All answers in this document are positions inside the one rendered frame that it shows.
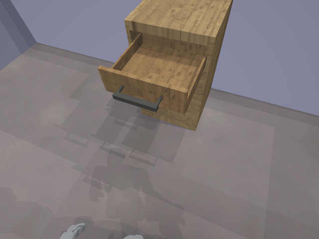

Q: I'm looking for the left robot hand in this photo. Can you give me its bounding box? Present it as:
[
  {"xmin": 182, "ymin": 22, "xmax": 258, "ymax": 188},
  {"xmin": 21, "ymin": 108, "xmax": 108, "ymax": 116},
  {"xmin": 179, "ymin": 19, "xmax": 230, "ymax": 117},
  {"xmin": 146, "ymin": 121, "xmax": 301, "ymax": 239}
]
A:
[{"xmin": 60, "ymin": 223, "xmax": 86, "ymax": 239}]

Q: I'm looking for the drawer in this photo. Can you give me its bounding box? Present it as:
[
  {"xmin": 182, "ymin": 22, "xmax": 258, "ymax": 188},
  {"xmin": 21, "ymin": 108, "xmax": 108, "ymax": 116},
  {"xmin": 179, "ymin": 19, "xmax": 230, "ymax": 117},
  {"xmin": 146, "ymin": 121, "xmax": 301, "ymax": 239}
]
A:
[{"xmin": 98, "ymin": 32, "xmax": 209, "ymax": 115}]

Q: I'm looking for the cabinet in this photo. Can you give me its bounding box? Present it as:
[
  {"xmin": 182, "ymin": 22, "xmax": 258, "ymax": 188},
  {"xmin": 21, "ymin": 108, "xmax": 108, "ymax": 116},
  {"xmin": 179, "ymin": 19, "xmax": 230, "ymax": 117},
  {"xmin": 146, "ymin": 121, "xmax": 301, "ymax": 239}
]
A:
[{"xmin": 124, "ymin": 0, "xmax": 233, "ymax": 131}]

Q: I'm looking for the handle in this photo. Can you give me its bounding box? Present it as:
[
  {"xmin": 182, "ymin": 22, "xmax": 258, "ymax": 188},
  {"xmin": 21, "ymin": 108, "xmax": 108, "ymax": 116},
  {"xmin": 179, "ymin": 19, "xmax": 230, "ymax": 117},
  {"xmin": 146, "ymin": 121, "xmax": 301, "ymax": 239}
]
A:
[{"xmin": 112, "ymin": 85, "xmax": 162, "ymax": 112}]

